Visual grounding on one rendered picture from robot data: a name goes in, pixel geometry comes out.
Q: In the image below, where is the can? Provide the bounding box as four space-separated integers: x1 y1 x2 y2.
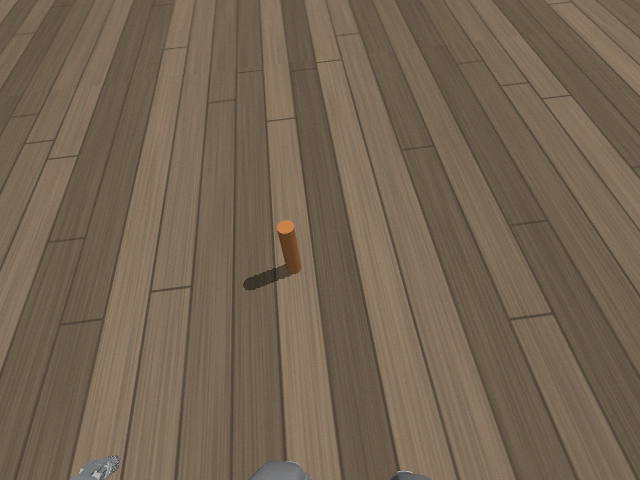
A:
277 220 301 274

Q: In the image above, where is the left robot hand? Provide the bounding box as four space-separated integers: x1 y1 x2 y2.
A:
69 456 120 480

